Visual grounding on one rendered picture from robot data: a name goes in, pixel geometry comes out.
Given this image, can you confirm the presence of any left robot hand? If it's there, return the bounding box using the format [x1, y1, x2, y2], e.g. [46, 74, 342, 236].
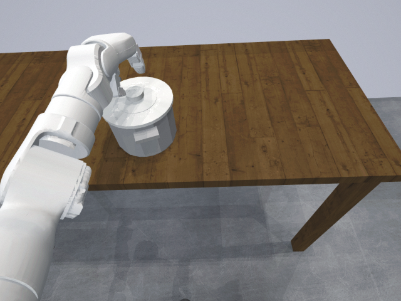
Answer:
[83, 33, 145, 97]

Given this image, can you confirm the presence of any robot left upper arm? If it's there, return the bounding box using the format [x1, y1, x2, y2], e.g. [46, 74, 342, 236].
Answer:
[0, 145, 91, 301]

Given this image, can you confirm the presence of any pot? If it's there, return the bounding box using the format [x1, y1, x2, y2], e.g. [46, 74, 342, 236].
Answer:
[108, 107, 177, 157]

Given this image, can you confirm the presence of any robot left forearm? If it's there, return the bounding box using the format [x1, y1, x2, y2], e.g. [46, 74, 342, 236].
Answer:
[0, 39, 119, 204]

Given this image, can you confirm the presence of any knob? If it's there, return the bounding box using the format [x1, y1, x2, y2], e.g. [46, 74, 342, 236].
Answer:
[125, 86, 144, 102]

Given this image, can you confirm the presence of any table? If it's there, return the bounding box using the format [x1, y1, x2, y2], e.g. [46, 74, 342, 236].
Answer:
[0, 39, 401, 251]

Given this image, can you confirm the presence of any lid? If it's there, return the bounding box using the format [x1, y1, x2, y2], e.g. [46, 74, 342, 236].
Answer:
[102, 77, 174, 129]

